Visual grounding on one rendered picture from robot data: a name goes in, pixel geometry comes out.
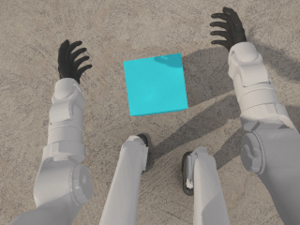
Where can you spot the carton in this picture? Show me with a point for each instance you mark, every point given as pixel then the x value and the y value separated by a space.
pixel 155 85

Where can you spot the robot left forearm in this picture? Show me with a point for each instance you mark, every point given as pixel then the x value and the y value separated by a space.
pixel 65 130

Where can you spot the right robot thigh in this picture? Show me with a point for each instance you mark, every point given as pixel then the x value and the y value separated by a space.
pixel 209 207

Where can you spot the left robot upper arm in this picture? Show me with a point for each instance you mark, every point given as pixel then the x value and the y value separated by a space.
pixel 60 194

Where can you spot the robot left hand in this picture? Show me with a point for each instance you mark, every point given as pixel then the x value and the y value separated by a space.
pixel 67 68

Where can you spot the robot right hand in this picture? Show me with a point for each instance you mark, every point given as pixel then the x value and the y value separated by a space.
pixel 235 33

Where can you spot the right robot upper arm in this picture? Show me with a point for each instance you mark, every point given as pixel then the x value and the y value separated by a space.
pixel 274 155

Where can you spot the robot right forearm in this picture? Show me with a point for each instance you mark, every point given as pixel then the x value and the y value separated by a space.
pixel 255 92

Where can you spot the robot left foot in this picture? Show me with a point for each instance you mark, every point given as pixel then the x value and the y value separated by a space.
pixel 144 139

